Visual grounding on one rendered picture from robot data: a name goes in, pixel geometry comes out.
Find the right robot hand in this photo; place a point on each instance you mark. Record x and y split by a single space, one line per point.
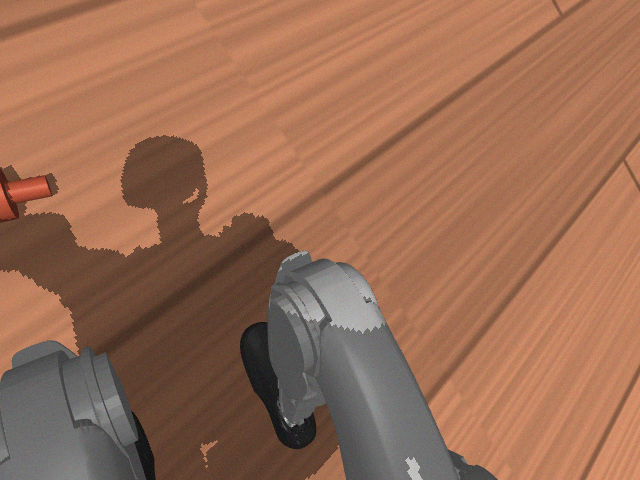
469 472

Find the right robot foot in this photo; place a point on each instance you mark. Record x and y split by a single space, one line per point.
255 357

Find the left robot foot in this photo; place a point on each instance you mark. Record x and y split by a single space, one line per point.
144 451

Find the bottle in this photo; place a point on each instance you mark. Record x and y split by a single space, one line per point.
20 191

